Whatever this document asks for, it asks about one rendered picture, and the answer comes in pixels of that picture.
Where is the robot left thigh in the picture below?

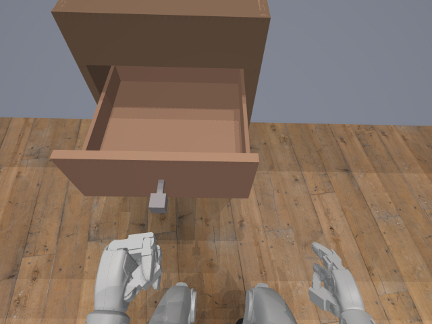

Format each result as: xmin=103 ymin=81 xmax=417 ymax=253
xmin=148 ymin=286 xmax=197 ymax=324

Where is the robot thigh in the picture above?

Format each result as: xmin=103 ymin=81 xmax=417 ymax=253
xmin=245 ymin=287 xmax=297 ymax=324
xmin=148 ymin=286 xmax=197 ymax=324

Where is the left robot hand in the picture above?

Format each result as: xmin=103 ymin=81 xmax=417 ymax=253
xmin=94 ymin=232 xmax=163 ymax=313

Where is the drawer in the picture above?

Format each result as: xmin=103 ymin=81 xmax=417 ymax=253
xmin=50 ymin=65 xmax=259 ymax=198

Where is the robot right forearm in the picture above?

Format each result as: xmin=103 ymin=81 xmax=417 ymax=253
xmin=339 ymin=309 xmax=375 ymax=324

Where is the robot left forearm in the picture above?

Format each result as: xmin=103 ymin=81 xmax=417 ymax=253
xmin=85 ymin=310 xmax=130 ymax=324

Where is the cabinet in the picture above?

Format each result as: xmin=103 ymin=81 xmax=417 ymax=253
xmin=51 ymin=0 xmax=271 ymax=129

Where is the handle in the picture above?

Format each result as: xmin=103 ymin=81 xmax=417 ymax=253
xmin=148 ymin=180 xmax=168 ymax=213

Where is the right robot hand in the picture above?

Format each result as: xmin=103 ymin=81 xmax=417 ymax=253
xmin=309 ymin=242 xmax=365 ymax=319

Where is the robot right thigh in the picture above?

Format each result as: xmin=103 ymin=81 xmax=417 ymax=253
xmin=245 ymin=287 xmax=297 ymax=324

